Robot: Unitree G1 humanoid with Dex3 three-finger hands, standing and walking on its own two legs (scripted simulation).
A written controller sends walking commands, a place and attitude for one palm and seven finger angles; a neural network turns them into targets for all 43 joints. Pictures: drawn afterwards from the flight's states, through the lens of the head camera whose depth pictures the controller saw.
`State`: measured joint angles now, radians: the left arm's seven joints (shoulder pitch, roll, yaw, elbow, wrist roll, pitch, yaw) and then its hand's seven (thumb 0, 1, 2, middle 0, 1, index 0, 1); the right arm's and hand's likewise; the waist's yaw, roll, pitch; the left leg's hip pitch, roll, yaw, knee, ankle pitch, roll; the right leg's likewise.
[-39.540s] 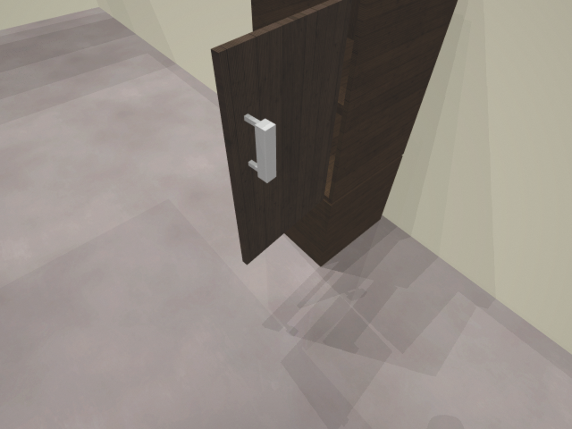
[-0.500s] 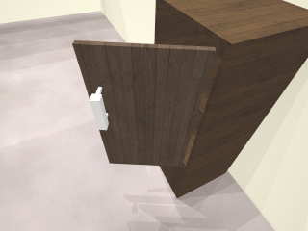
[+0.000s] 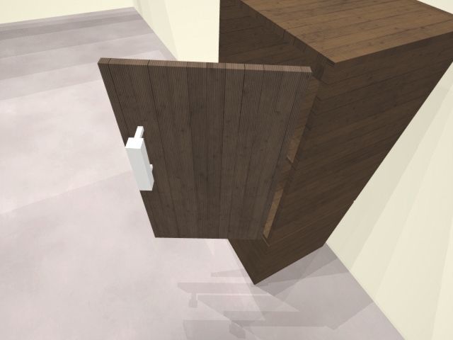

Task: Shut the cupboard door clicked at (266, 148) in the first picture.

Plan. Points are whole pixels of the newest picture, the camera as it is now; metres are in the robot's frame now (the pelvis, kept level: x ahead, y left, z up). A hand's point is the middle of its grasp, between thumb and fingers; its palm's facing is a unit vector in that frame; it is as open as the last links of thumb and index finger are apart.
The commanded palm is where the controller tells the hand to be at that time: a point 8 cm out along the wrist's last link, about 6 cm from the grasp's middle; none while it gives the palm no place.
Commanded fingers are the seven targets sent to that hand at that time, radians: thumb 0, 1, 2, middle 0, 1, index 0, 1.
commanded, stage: look again from close up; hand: left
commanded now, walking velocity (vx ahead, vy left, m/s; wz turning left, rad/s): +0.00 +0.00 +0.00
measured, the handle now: (143, 158) +0.44 +0.20 +0.06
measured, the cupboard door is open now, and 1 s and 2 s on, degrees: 62 62 62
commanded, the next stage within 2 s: raise the hand and make a fist in 0.20 s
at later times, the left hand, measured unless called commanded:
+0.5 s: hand (120, 292) +0.20 +0.19 -0.02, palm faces +0.26 -0.96 -0.06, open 7.2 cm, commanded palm +0.11 +0.24 -0.05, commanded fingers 0.00 0.90 0.90 -0.38 -0.50 -0.38 -0.50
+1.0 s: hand (132, 301) +0.19 +0.17 -0.02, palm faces +0.03 -1.00 -0.02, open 4.8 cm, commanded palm +0.14 +0.22 -0.01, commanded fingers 0.00 0.90 0.90 -0.84 -1.00 -0.84 -1.00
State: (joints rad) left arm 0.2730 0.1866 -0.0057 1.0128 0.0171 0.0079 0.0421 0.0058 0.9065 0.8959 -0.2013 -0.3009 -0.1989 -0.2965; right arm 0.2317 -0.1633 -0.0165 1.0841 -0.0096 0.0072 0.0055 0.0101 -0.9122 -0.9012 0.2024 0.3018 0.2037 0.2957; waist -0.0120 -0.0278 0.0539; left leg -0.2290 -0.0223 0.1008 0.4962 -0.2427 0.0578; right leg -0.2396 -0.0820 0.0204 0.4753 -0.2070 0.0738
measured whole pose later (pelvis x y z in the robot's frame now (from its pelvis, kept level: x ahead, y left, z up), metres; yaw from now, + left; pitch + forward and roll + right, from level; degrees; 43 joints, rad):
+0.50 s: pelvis +0.00 -0.01 -0.02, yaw +4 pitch +2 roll +0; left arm 0.38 0.18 0.11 0.17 -0.17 -0.23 0.02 0.01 0.91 0.90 -0.24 -0.35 -0.24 -0.34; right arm 0.32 -0.22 -0.01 0.77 0.02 -0.31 -0.02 0.02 -0.92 -0.90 0.20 0.30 0.21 0.30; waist -0.05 -0.01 -0.06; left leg -0.43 -0.03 0.03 0.71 -0.32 0.03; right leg -0.41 -0.08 -0.03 0.70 -0.33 0.02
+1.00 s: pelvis +0.00 -0.05 -0.08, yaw +5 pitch +12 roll -3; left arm 0.42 0.27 0.23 -0.09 -0.35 -0.29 -0.41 0.02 0.90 0.90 -0.67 -0.81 -0.67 -0.81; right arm 0.19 -0.18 0.03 0.55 0.03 -0.24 -0.06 0.02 -0.91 -0.90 0.21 0.30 0.21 0.30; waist 0.04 0.04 -0.12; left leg -0.86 0.04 -0.06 1.17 -0.53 -0.02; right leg -0.81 -0.01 -0.11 1.12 -0.53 -0.01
